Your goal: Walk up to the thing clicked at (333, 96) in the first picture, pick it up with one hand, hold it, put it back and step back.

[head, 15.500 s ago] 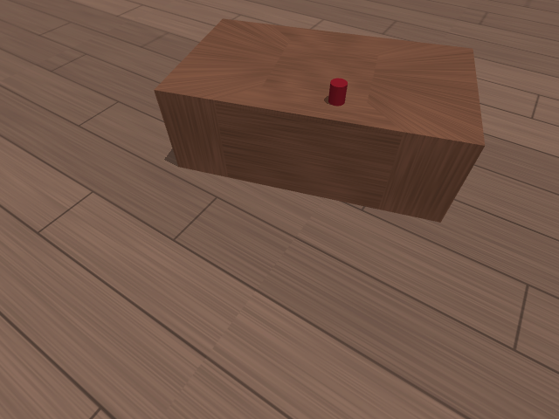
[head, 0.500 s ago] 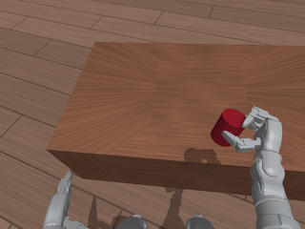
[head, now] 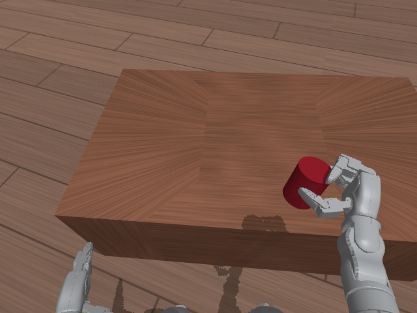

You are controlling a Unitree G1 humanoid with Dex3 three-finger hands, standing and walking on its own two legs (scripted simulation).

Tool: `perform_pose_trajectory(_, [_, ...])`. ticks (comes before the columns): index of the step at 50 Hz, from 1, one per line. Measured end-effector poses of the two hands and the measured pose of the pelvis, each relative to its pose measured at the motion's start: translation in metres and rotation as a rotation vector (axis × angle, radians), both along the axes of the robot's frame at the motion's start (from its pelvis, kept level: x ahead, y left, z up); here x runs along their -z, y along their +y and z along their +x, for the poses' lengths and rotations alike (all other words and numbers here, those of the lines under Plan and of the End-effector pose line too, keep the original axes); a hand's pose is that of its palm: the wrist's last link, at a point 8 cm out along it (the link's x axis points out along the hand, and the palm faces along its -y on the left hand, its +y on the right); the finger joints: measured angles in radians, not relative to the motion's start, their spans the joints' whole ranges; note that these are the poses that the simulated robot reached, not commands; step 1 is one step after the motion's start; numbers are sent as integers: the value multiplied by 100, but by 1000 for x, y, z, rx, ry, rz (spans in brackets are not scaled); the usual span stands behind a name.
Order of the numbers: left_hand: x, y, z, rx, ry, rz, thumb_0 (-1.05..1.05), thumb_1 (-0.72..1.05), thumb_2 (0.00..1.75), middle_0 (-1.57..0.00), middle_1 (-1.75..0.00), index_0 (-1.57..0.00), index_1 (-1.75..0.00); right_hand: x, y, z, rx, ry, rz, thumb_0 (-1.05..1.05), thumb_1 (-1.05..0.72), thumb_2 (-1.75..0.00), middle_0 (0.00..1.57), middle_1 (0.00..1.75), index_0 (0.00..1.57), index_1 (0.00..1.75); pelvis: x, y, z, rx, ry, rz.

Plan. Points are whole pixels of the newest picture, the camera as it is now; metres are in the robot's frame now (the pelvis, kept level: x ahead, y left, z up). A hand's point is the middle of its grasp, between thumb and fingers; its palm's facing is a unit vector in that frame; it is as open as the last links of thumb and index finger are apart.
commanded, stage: hold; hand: right
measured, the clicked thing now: (306, 183) +0.36 -0.16 +0.03
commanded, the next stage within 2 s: none
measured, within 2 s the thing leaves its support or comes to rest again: neither
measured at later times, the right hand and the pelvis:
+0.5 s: hand (324, 188) +0.33 -0.17 +0.06, palm faces +0.22 +0.97 +0.01, open 6.7 cm; pelvis +0.00 +0.00 +0.01, yaw +0 degrees
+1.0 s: hand (324, 190) +0.33 -0.17 +0.06, palm faces +0.23 +0.97 +0.01, open 6.7 cm; pelvis -0.01 +0.01 +0.01, yaw +0 degrees
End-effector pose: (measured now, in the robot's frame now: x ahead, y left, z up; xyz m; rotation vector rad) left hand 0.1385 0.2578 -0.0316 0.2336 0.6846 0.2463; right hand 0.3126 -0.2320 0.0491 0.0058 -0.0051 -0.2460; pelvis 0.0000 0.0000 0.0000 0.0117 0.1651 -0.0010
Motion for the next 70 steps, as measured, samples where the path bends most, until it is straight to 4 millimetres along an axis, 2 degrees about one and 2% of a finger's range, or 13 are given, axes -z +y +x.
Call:
perform_pose_trajectory(18, [2,3,-2,-17,14,-11,-1,-52,5,-5,-5,-5,-5,-15,10,-11,-16,-12,3,0,38,-99,69,115,132,143,-7,2,-4,1,-35,-5])
perform_pose_trajectory(32, [3,10,-6,-28,26,-8,-1,-52,4,-5,-5,-5,-5,-12,13,-15,-19,9,5,-1,38,-99,69,115,132,143,-10,5,-6,1,-43,-8])
perform_pose_trajectory(47, [1,5,1,-16,11,-16,-1,-52,4,-5,-5,-6,-5,-10,11,-18,-12,13,10,-1,38,-99,68,115,132,143,-12,6,-5,6,-50,-7])
perform_pose_trajectory(57, [7,5,-6,-19,53,-15,-1,-52,4,-5,-5,-6,-5,-1,10,-18,-12,24,9,-1,37,-99,68,115,131,143,-11,6,-6,3,-37,-6])
perform_pose_trajectory(65, [5,1,2,-4,29,-26,-1,-52,5,-5,-6,-6,-5,-13,10,-18,-12,-9,0,-1,37,-99,68,115,131,143,-12,5,-1,4,-43,-7])
perform_pose_trajectory(70, [2,4,6,-11,15,-21,-1,-52,5,-5,-6,-6,-5,-6,9,-17,-1,17,11,-1,37,-99,68,116,131,143,-12,6,-1,5,-42,-8])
